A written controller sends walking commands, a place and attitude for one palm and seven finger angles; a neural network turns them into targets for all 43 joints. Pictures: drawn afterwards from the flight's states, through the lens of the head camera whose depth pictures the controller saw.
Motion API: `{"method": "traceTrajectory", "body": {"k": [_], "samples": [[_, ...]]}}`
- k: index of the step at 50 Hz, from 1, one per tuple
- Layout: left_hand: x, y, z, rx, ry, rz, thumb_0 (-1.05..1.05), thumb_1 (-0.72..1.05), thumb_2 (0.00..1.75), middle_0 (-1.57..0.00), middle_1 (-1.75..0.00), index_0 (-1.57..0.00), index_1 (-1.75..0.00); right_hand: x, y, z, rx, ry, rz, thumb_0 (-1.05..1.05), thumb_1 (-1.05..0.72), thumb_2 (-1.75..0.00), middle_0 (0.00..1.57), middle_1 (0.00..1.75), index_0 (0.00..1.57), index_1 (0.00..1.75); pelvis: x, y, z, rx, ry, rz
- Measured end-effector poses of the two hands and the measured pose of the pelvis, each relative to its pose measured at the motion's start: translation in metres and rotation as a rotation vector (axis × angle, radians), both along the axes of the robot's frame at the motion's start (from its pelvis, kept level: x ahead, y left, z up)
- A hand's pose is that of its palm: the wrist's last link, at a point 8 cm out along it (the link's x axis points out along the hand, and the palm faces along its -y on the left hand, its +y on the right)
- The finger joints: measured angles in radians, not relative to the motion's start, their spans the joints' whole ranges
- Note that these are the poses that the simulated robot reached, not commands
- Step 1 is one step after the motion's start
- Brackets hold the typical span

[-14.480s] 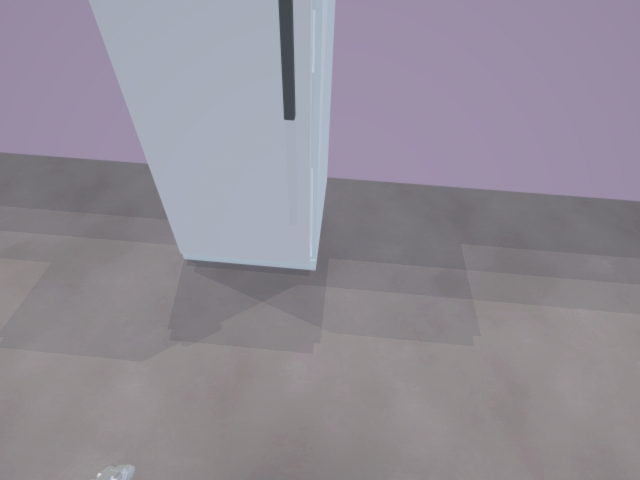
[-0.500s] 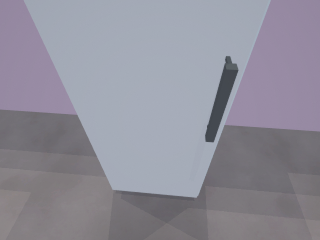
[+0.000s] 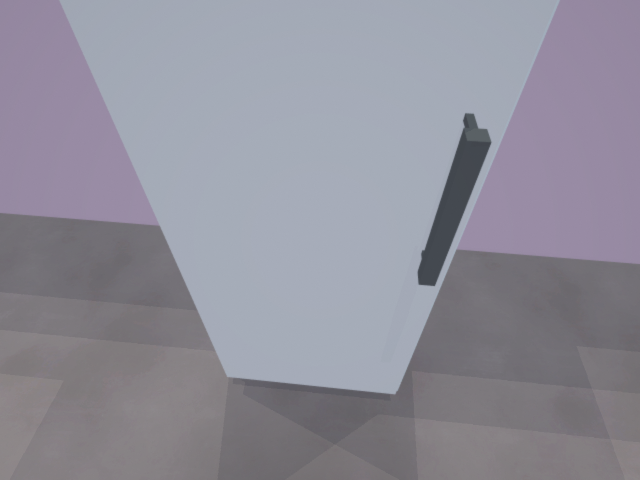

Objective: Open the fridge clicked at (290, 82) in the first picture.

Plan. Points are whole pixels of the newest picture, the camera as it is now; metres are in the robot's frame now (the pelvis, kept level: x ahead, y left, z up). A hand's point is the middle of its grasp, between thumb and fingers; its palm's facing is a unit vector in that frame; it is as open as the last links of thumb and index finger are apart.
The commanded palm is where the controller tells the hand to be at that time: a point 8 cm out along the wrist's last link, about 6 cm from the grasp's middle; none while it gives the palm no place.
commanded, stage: look again from close up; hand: right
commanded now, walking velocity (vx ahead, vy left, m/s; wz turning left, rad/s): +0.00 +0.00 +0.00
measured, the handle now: (445, 210) +0.46 -0.14 +0.10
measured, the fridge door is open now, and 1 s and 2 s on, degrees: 0 0 0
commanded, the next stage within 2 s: raise the hand to about handle height in 0.56 s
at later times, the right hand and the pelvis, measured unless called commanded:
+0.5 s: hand out of the picture +0.01 -0.17 -0.18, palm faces +0.00 +0.98 -0.20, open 7.4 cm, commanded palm none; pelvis +0.01 +0.01 +0.00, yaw +0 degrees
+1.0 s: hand (476, 432) +0.20 -0.16 -0.01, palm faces +0.03 +1.00 -0.03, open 8.1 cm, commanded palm +0.13 -0.23 -0.03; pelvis -0.02 +0.04 -0.05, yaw -2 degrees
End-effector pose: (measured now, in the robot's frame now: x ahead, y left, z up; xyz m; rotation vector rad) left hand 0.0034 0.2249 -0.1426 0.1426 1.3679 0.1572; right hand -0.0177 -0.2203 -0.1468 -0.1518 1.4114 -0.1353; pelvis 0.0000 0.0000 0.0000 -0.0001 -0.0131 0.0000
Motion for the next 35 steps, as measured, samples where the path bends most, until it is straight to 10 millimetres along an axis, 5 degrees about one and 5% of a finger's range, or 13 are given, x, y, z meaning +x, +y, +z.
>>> {"method": "traceTrajectory", "body": {"k": [35], "samples": [[0.032, 0.017, 0.004, 0.022, -0.061, -0.02, 0.0, 0.9, 0.9, -0.2, -0.3, -0.2, -0.3, 0.035, -0.002, 0.008, -0.025, -0.08, -0.041, 0.01, -0.9, -0.9, 0.2, 0.3, 0.2, 0.3, 0.012, 0.008, 0.0, 0.004, 0.002, -0.011]]}}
